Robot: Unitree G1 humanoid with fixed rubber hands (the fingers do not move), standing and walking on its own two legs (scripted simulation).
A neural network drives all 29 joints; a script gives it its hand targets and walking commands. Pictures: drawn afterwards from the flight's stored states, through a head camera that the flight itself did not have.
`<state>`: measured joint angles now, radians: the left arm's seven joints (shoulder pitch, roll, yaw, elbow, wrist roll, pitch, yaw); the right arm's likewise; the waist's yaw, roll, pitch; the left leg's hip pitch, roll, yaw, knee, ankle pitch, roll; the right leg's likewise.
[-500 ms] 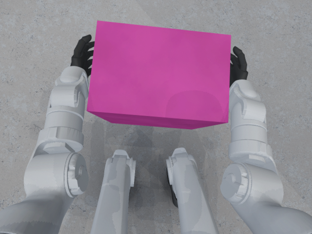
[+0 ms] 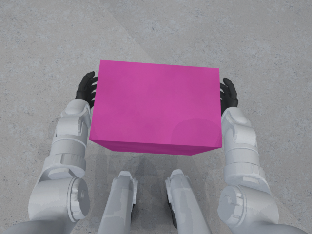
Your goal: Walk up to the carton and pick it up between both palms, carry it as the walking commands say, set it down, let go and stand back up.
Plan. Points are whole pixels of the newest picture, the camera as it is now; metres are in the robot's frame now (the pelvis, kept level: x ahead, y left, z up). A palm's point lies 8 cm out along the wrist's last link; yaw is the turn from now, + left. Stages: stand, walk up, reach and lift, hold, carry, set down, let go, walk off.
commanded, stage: reach and lift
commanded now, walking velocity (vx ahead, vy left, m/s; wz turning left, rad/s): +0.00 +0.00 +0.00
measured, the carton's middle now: (155, 118) +0.42 -0.01 -0.12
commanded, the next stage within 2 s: none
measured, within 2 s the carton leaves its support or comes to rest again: neither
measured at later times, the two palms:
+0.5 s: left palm (72, 93) +0.43 +0.17 +0.02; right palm (244, 104) +0.40 -0.20 +0.03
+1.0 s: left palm (49, 91) +0.40 +0.18 +0.10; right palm (262, 101) +0.37 -0.19 +0.10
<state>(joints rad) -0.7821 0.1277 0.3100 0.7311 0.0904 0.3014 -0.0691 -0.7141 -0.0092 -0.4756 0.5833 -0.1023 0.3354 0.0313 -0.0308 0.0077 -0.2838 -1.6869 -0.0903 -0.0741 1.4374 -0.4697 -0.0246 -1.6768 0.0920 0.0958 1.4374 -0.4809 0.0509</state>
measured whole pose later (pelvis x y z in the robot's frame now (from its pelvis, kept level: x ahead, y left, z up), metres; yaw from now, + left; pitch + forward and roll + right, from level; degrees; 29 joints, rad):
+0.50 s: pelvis +0.03 +0.00 +0.07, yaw +0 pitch +34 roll +0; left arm -0.63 0.07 0.31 0.66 0.13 0.33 -0.09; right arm -0.55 0.03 -0.47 0.52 -0.14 0.35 0.06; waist -0.04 0.01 -0.26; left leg -1.34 -0.09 -0.09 1.16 -0.42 -0.01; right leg -1.32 0.08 0.11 1.16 -0.43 0.04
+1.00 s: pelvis +0.05 +0.01 +0.14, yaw +0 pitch +24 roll -1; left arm -0.45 0.04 0.28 0.57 0.16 0.33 -0.12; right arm -0.38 0.08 -0.44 0.45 -0.15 0.35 0.10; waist -0.03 0.01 -0.19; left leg -0.94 -0.07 -0.12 0.85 -0.33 0.00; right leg -0.91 0.07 0.11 0.82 -0.33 0.03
